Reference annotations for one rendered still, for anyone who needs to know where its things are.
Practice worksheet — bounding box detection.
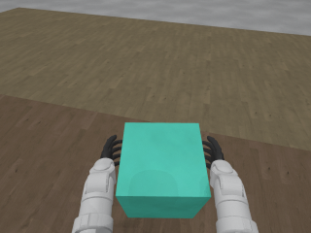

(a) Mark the robot left hand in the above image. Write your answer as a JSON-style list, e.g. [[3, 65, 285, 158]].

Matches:
[[100, 135, 123, 167]]

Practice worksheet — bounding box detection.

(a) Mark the robot right hand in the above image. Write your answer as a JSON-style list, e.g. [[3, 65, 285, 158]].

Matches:
[[201, 136, 225, 170]]

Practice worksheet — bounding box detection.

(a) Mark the right robot forearm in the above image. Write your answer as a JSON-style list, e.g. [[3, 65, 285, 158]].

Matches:
[[209, 159, 259, 233]]

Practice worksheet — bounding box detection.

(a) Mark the carton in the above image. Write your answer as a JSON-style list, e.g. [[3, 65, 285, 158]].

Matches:
[[116, 122, 212, 218]]

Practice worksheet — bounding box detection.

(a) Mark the left robot forearm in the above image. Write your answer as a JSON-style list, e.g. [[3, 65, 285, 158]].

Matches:
[[72, 157, 117, 233]]

